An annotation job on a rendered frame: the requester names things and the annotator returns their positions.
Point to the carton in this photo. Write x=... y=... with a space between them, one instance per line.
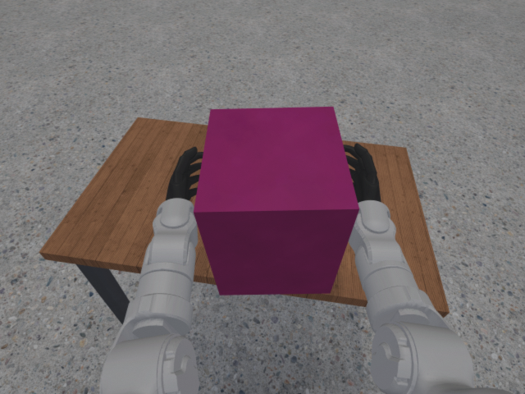
x=275 y=204

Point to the right robot upper arm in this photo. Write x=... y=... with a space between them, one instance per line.
x=413 y=358

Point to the left robot upper arm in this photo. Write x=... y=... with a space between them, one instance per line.
x=164 y=364

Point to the robot right hand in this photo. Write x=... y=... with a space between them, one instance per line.
x=366 y=183

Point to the robot left forearm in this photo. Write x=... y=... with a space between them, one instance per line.
x=162 y=303

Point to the table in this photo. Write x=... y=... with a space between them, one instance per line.
x=111 y=224

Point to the robot left hand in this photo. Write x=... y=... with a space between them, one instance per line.
x=181 y=181

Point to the robot right forearm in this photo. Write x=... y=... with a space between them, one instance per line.
x=385 y=276

